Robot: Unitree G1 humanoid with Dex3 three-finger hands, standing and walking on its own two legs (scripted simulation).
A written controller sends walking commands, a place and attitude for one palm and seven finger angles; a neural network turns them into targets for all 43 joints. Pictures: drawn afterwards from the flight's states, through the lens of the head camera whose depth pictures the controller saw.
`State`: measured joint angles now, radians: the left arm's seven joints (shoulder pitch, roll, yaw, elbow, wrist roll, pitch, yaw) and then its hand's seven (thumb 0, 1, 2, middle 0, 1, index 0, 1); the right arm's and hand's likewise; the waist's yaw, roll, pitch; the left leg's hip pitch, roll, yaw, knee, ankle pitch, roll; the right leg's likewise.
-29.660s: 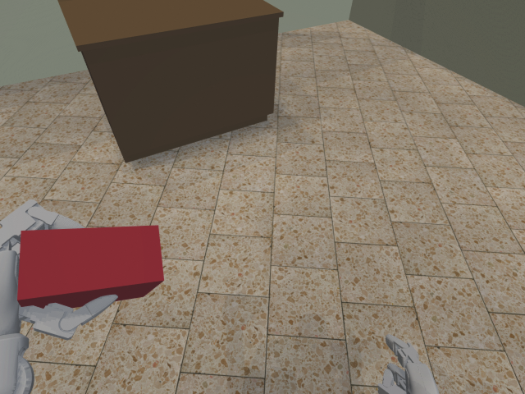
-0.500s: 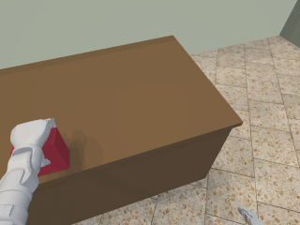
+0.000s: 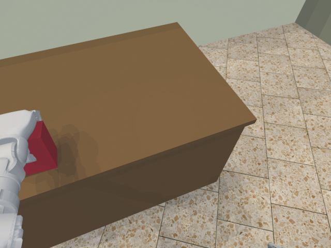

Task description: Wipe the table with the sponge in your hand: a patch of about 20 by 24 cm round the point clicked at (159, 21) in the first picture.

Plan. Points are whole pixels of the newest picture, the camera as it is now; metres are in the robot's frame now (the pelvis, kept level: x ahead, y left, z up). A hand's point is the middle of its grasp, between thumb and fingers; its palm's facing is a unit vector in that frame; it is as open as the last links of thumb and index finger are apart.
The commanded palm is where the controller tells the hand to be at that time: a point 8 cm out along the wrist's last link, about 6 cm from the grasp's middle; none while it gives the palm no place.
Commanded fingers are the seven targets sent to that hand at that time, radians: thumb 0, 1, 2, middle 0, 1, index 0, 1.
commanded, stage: wipe forward along the first lane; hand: left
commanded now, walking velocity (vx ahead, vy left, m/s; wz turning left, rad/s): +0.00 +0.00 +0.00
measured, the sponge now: (31, 154) +0.34 +0.39 -0.01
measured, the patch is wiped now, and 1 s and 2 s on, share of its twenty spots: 0.40 0.65 0.70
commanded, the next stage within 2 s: slide across to the middle lane in 1.16 s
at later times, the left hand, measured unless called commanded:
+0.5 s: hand (22, 126) +0.39 +0.41 +0.04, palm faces -0.17 +0.04 -0.98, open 10.0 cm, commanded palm +0.39 +0.40 +0.06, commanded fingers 0.00 0.10 1.30 -1.20 -1.60 -1.20 -1.60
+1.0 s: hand (20, 111) +0.44 +0.44 +0.04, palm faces -0.20 +0.03 -0.98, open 10.0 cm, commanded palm +0.44 +0.42 +0.06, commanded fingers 0.00 0.10 1.30 -1.20 -1.60 -1.20 -1.60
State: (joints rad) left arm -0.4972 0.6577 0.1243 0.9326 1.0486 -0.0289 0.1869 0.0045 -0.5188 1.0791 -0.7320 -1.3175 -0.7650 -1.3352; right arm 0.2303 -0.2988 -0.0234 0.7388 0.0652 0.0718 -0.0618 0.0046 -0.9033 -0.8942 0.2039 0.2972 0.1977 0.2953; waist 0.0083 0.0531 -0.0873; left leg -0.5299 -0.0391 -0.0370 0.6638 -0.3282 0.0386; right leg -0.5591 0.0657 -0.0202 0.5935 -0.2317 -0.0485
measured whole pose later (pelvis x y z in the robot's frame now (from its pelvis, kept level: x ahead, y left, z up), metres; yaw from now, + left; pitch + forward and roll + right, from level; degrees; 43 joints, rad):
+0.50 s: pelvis -0.01 +0.01 -0.02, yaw -1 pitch +17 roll -2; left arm -0.69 0.79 0.14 1.11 1.06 -0.06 0.18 0.01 -0.53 1.09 -0.74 -1.32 -0.77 -1.34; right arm 0.31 -0.31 0.00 0.72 0.07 0.10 -0.05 0.00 -0.90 -0.89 0.20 0.30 0.20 0.30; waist -0.04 0.05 -0.12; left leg -0.72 -0.03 -0.02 0.80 -0.37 0.06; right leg -0.74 0.07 -0.01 0.69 -0.25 -0.03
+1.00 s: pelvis +0.01 +0.04 -0.02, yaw -2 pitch +21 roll -4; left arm -0.80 0.85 0.13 1.14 1.09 -0.08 0.11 0.01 -0.54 1.09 -0.75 -1.32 -0.78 -1.35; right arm 0.33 -0.30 0.01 0.70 0.06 0.15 -0.06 0.00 -0.90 -0.89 0.21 0.30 0.20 0.30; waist -0.05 0.04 -0.13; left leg -0.77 -0.04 -0.01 0.83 -0.41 0.09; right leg -0.78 0.07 -0.01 0.70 -0.28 0.00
